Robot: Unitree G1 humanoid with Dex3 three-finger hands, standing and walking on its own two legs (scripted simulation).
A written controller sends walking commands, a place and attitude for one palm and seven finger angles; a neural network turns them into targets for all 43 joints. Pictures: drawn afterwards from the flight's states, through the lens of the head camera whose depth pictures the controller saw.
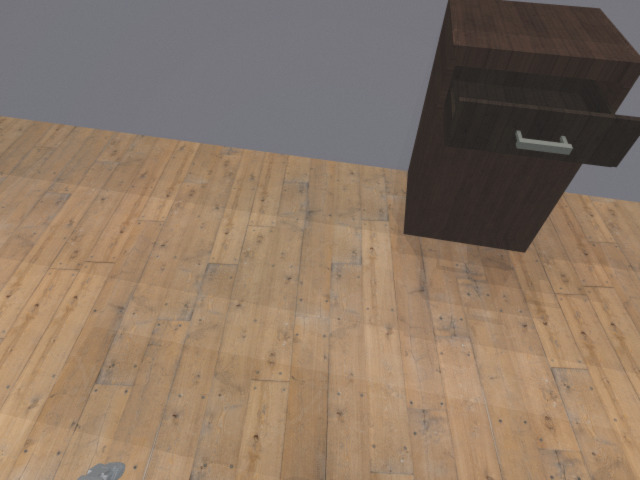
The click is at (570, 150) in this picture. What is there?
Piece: drawer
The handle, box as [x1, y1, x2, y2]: [515, 130, 572, 154]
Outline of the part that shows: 515,133 517,139 517,148 568,154 572,148 571,145 567,143 564,136 560,137 561,142 559,143 526,139 521,137 520,131 517,130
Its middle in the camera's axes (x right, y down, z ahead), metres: +0.58 -0.25 +1.02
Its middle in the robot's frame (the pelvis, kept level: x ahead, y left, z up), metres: +0.95 -0.54 -0.10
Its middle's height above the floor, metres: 0.67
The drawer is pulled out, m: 0.20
